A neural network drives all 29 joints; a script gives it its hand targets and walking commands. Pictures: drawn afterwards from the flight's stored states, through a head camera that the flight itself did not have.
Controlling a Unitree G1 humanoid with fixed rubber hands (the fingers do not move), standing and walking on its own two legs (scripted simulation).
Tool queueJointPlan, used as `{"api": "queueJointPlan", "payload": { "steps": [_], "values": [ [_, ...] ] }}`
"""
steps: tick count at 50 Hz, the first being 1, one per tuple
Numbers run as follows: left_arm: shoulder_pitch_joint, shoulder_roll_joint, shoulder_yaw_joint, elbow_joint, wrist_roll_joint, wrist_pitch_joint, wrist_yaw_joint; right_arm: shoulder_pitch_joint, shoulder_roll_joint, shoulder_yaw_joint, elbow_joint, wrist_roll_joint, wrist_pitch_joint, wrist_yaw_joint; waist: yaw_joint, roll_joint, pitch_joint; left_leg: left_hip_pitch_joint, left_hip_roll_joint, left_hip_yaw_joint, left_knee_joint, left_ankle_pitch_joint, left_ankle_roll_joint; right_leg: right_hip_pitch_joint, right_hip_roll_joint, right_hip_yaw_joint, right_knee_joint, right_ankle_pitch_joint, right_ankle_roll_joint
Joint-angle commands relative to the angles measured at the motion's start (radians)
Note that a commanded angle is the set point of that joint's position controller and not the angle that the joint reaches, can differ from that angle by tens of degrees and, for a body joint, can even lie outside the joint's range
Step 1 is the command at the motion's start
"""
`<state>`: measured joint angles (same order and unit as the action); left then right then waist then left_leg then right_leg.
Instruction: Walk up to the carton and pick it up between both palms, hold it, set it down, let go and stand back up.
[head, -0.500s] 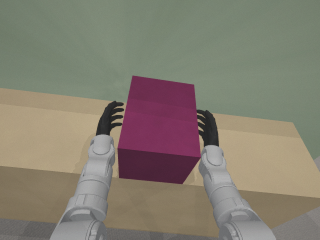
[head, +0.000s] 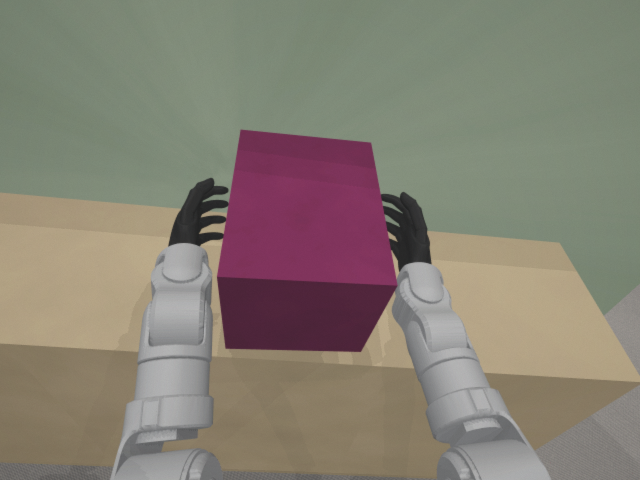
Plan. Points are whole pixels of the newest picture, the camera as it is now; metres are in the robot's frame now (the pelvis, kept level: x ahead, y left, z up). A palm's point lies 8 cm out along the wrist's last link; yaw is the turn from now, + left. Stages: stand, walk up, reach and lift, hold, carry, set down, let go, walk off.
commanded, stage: reach and lift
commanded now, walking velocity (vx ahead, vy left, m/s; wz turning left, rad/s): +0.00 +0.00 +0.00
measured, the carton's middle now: (301, 241) +0.41 +0.00 +0.09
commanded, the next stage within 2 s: hold in 1.28 s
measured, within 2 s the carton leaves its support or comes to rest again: neither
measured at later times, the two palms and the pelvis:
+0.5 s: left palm (191, 231) +0.36 +0.13 +0.15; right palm (421, 242) +0.35 -0.15 +0.15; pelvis -0.01 -0.01 +0.00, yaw +0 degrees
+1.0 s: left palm (191, 229) +0.36 +0.13 +0.16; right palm (423, 240) +0.35 -0.15 +0.15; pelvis -0.01 +0.00 +0.00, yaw +0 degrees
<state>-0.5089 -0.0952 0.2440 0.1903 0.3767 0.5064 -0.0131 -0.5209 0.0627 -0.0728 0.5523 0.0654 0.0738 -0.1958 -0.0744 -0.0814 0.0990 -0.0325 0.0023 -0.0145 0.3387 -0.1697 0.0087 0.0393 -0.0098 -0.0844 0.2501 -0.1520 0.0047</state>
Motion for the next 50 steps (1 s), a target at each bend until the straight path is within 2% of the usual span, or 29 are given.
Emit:
{"api": "queueJointPlan", "payload": {
  "steps": [1,6,11,18,24,26,30,36,41,46,50],
  "values": [
    [-0.469,-0.496,-0.407,-0.058,-0.108,-0.018,-0.159,-0.641,0.418,0.336,-0.255,0.003,-0.076,0.122,-0.016,0.085,-0.345,0.142,-0.025,0.039,-0.017,0.261,-0.045,0.039,0.049,-0.046,-0.004,0.174,0.021],
    [-0.505,-0.494,-0.412,-0.083,-0.111,-0.001,-0.157,-0.670,0.415,0.330,-0.269,0.000,-0.069,0.126,-0.014,0.100,-0.356,0.135,-0.027,0.049,-0.032,0.221,-0.039,0.037,0.045,-0.045,-0.007,0.150,0.019],
    [-0.529,-0.468,-0.378,-0.077,-0.098,0.022,-0.164,-0.695,0.423,0.329,-0.258,-0.001,-0.055,0.124,-0.001,0.075,-0.350,0.108,-0.030,0.063,-0.052,0.168,-0.018,0.062,0.038,-0.040,-0.009,0.143,0.027],
    [-0.554,-0.444,-0.324,-0.041,-0.074,0.049,-0.183,-0.708,0.419,0.294,-0.198,-0.016,-0.037,0.124,-0.010,0.066,-0.307,0.080,-0.033,0.078,-0.079,0.097,-0.002,0.071,0.028,-0.042,-0.014,0.109,0.035],
    [-0.561,-0.433,-0.324,-0.101,-0.075,0.046,-0.194,-0.675,0.431,0.319,-0.209,-0.003,-0.040,0.111,-0.022,0.055,-0.345,0.101,-0.038,0.077,-0.054,0.205,-0.010,0.143,0.035,-0.043,0.006,0.249,0.046],
    [-0.551,-0.436,-0.336,-0.111,-0.071,0.047,-0.192,-0.681,0.418,0.328,-0.227,0.012,-0.043,0.110,-0.025,0.079,-0.353,0.116,-0.036,0.073,-0.046,0.234,-0.019,0.143,0.036,-0.044,0.009,0.264,0.042],
    [-0.549,-0.434,-0.347,-0.133,-0.076,0.060,-0.195,-0.663,0.406,0.334,-0.229,0.020,-0.036,0.107,-0.039,0.085,-0.326,0.128,-0.035,0.070,-0.045,0.246,-0.030,0.123,0.040,-0.053,0.004,0.243,0.035],
    [-0.572,-0.443,-0.380,-0.162,-0.086,0.070,-0.179,-0.694,0.390,0.333,-0.253,0.029,-0.037,0.116,-0.034,0.109,-0.351,0.146,-0.026,0.064,-0.043,0.249,-0.036,0.087,0.043,-0.060,-0.001,0.194,0.021],
    [-0.566,-0.447,-0.390,-0.168,-0.089,0.079,-0.171,-0.698,0.383,0.341,-0.255,0.042,-0.034,0.114,-0.035,0.100,-0.364,0.169,-0.022,0.062,-0.029,0.286,-0.038,0.080,0.045,-0.058,-0.001,0.218,0.021],
    [-0.572,-0.426,-0.338,-0.133,-0.066,0.105,-0.183,-0.710,0.373,0.311,-0.213,0.028,-0.015,0.118,-0.028,0.082,-0.293,0.111,-0.021,0.075,-0.067,0.181,-0.025,0.091,0.039,-0.055,-0.009,0.127,0.017],
    [-0.584,-0.432,-0.342,-0.156,-0.076,0.108,-0.183,-0.723,0.395,0.327,-0.242,0.038,-0.018,0.116,-0.023,0.080,-0.344,0.126,-0.025,0.079,-0.049,0.237,-0.020,0.118,0.041,-0.050,0.002,0.194,0.024]
  ]
}}
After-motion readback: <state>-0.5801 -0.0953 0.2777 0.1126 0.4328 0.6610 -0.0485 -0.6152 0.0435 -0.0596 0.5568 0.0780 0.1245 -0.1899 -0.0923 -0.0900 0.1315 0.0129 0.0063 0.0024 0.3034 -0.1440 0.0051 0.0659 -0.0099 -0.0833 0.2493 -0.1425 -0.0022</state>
